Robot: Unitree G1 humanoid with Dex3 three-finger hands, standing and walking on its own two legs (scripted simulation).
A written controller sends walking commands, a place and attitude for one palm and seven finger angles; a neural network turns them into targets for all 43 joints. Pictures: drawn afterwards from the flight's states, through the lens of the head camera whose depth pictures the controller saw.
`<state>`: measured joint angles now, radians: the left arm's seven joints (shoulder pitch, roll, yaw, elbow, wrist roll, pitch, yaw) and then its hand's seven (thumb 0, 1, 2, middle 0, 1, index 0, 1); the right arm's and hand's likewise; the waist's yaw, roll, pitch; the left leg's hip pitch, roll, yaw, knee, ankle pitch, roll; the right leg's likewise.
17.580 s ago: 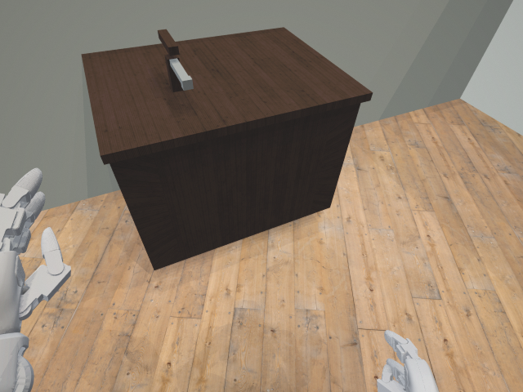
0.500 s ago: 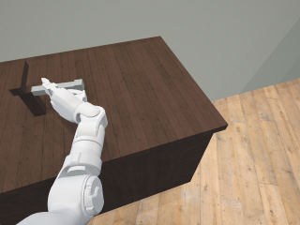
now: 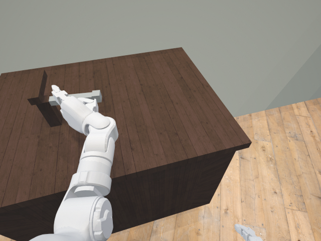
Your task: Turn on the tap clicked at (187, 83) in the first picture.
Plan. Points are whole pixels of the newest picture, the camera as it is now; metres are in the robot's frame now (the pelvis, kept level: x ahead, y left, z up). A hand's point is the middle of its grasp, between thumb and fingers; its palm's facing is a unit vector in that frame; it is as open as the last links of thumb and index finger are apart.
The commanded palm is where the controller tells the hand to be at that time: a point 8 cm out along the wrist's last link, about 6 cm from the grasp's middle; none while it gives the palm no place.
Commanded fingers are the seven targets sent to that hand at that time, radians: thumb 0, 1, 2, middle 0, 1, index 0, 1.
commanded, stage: lift the hand up off the lever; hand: left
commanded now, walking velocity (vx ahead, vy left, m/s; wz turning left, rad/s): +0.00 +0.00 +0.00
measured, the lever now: (96, 96) +0.53 +0.22 +0.07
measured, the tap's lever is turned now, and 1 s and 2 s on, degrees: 83 83 83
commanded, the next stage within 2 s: draw the hand back beside the body in 0.52 s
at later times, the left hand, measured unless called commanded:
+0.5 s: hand (97, 98) +0.43 +0.18 +0.14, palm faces +0.78 -0.61 -0.09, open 7.8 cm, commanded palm +0.38 +0.19 +0.15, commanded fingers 0.00 0.90 0.90 -0.15 -0.15 -0.15 -0.15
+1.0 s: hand (81, 128) +0.33 +0.19 +0.15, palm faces +0.26 -0.94 -0.23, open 7.8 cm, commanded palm +0.30 +0.22 +0.16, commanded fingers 0.00 0.90 0.90 -0.17 -0.21 -0.17 -0.21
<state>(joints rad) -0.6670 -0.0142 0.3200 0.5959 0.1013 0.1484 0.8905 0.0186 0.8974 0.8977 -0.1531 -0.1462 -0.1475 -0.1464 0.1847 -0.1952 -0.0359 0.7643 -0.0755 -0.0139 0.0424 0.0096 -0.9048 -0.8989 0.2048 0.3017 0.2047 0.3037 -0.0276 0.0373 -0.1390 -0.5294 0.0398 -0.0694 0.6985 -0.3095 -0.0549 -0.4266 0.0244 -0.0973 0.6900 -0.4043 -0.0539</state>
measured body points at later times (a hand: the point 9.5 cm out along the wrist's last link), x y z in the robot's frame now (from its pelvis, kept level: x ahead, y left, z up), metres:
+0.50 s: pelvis +0.00 +0.00 +0.00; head +0.01 -0.01 +0.45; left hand +0.39 +0.21 +0.15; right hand +0.13 -0.23 -0.12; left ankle +0.02 +0.16 -0.72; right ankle -0.03 -0.08 -0.72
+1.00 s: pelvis +0.01 +0.00 +0.02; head -0.02 -0.02 +0.47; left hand +0.31 +0.24 +0.16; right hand +0.15 -0.25 -0.07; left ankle +0.02 +0.15 -0.72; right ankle -0.04 -0.08 -0.72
